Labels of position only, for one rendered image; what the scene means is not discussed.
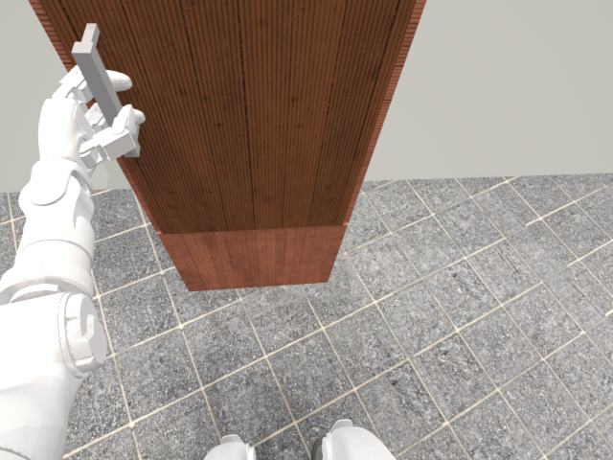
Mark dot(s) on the cupboard door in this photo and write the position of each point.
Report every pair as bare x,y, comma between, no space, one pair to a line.
259,113

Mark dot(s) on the left robot upper arm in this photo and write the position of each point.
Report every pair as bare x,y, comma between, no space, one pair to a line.
48,345

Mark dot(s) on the robot right shin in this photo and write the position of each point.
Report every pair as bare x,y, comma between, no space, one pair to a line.
341,423

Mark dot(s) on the right robot thigh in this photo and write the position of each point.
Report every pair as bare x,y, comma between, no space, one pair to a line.
354,443

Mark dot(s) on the handle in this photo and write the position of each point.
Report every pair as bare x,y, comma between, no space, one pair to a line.
94,73

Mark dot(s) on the robot left forearm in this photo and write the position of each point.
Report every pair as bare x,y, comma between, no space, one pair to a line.
57,247

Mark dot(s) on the left robot hand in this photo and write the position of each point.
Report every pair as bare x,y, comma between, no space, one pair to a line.
63,128

